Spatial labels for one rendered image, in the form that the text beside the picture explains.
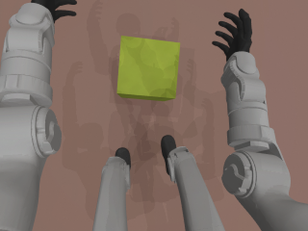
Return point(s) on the robot right upper arm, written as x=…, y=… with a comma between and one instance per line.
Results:
x=261, y=183

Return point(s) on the robot left upper arm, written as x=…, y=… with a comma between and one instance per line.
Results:
x=28, y=135

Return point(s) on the carton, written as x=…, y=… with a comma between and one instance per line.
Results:
x=147, y=69

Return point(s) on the robot right forearm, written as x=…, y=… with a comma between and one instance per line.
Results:
x=249, y=128

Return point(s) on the robot left hand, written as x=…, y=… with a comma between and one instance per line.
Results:
x=52, y=5

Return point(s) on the robot left forearm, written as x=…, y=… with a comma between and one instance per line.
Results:
x=26, y=61

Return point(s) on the robot right hand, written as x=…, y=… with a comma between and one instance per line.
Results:
x=241, y=40

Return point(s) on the robot left shin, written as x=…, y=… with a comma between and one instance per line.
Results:
x=111, y=160

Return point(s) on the robot left foot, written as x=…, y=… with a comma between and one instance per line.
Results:
x=124, y=154

